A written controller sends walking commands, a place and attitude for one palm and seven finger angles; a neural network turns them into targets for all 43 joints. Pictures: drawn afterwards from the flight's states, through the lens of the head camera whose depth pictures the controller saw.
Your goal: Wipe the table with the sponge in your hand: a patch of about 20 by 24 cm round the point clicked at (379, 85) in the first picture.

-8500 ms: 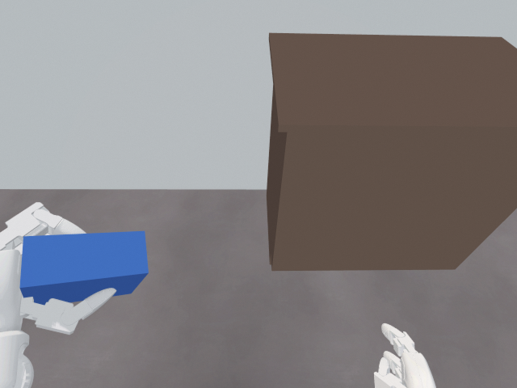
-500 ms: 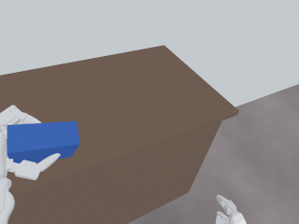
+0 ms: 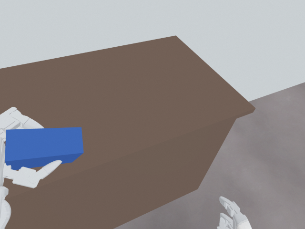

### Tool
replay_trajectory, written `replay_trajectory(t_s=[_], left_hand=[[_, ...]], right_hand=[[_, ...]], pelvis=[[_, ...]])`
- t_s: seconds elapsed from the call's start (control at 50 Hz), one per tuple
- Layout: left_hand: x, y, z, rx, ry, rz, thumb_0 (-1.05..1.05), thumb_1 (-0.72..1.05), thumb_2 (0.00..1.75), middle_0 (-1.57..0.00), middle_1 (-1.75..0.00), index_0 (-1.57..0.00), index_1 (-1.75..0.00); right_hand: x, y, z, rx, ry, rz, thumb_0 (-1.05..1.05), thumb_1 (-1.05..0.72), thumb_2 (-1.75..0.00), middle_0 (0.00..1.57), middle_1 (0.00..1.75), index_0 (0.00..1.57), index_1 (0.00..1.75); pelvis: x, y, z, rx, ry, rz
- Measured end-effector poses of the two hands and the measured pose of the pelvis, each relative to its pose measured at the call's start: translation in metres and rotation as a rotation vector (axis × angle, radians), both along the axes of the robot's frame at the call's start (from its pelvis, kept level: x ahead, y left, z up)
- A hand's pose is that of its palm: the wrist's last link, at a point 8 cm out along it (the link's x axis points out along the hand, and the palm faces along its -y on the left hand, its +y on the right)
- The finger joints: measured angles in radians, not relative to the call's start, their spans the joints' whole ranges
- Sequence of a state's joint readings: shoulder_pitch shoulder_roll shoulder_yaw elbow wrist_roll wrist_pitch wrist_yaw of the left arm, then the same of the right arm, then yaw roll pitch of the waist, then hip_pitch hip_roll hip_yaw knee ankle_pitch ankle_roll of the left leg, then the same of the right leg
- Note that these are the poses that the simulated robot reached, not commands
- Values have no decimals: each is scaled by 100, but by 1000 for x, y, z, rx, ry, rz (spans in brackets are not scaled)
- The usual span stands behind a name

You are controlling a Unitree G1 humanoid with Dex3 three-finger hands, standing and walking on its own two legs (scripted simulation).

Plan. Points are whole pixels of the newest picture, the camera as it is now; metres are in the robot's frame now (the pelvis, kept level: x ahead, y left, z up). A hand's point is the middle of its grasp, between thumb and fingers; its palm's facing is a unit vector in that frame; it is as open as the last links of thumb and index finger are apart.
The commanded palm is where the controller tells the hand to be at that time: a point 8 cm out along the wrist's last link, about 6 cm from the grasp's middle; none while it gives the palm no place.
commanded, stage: look again from close up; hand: left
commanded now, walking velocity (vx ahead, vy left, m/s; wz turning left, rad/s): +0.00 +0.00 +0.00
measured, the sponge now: (55, 148) +0.24 +0.21 +0.16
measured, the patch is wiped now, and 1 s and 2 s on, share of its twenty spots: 0.00 0.00 0.00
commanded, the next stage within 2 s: come to a stop and stand still in 0.18 s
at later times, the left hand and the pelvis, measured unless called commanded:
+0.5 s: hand (28, 139) +0.24 +0.26 +0.18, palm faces +0.38 -0.83 -0.41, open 9.5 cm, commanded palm +0.18 +0.29 +0.19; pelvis +0.03 +0.01 +0.01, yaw +0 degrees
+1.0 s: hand (30, 153) +0.22 +0.25 +0.16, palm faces +0.27 -0.88 -0.39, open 9.5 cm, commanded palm +0.16 +0.30 +0.19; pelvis -0.01 +0.02 +0.01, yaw -2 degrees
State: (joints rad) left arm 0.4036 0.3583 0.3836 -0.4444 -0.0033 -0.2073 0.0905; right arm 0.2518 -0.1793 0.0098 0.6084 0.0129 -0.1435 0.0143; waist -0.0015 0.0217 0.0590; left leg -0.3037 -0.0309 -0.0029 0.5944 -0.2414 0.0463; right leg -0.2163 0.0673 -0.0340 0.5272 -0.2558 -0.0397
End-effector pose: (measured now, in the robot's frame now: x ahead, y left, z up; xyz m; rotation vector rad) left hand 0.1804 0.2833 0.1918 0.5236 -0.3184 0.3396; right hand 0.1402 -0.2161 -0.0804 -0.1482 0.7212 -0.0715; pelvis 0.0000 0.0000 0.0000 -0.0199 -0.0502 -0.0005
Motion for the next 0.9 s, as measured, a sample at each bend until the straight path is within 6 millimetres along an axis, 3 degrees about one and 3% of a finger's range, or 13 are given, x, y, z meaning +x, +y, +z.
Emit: replay_trajectory(t_s=[0.08, 0.24, 0.32, 0.44, 0.58, 0.64, 0.7, 0.76, 0.84, 0.9], left_hand=[[3, -5, 4, -8, 8, -16, -1, -42, 100, -79, -137, -79, -137], [25, 8, -12, -63, 65, 25, -1, -42, 100, -79, -137, -79, -137], [30, 9, -9, -61, 64, 10, -1, -42, 100, -79, -137, -79, -137], [21, 8, 4, -40, 13, -21, -1, -42, 100, -79, -137, -79, -137], [10, 20, -3, -64, 52, 48, -1, -42, 101, -79, -137, -79, -137], [20, 41, 17, 64, -11, 78, -1, -42, 101, -80, -137, -80, -137], [30, 55, 33, 48, -96, 123, -1, -42, 101, -80, -137, -79, -137], [33, 34, 27, -10, -79, 58, -1, -42, 101, -79, -137, -79, -137], [22, -10, -1, -49, 53, -130, -1, -42, 101, -79, -138, -78, -138], [12, -13, -20, -61, 135, -184, -1, -42, 101, -79, -137, -79, -137]], right_hand=[[4, -4, -1, -2, 45, 1, 1, -90, -90, 20, 30, 20, 30], [30, -16, 9, -65, 21, -47, 1, -90, -90, 20, 30, 20, 30], [46, -12, 18, -63, -22, -44, 1, -90, -90, 20, 30, 20, 30], [61, 0, 30, -53, -68, -18, 1, -90, -90, 20, 30, 20, 30], [59, 13, 25, -31, -44, 18, 1, -90, -90, 20, 30, 20, 30], [51, 18, 18, -48, -5, 83, 1, -90, -90, 20, 30, 20, 30], [43, 19, 12, -30, 15, 109, 1, -90, -90, 20, 30, 20, 30], [33, 16, 12, 13, -16, 65, 1, -90, -90, 20, 30, 20, 30], [16, 10, 17, 14, -45, -21, 1, -90, -90, 20, 30, 21, 30], [2, 6, 21, -24, -33, -69, 1, -90, -90, 20, 30, 20, 30]], pelvis=[[9, -2, 5, -10, 18, 7], [25, 5, 6, 21, 23, -6], [27, 8, 7, 8, 15, 1], [27, 11, 9, 5, 17, 2], [23, 11, 11, 0, 25, 10], [12, 7, 10, 3, 24, 14], [-1, 7, 8, 10, 17, -7], [-6, 14, 8, 9, 15, -31], [-6, 21, 8, 10, 15, -53], [-6, 21, 8, 10, 13, -50]])
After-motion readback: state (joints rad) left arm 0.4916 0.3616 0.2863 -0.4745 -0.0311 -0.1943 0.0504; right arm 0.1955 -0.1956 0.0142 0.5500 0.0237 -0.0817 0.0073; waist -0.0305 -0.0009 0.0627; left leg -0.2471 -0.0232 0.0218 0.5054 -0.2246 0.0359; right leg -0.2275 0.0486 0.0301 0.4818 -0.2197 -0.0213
